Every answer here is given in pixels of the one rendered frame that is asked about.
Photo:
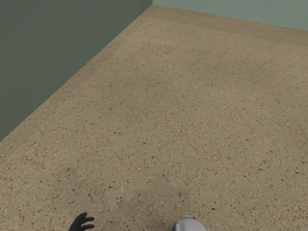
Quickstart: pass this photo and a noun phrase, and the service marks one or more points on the left robot hand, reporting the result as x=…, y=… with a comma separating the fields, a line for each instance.
x=81, y=219

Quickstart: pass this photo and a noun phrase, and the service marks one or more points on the robot right thigh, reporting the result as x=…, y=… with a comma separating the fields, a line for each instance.
x=188, y=224

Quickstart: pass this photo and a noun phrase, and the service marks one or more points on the right robot shin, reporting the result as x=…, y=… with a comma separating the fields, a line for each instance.
x=186, y=217

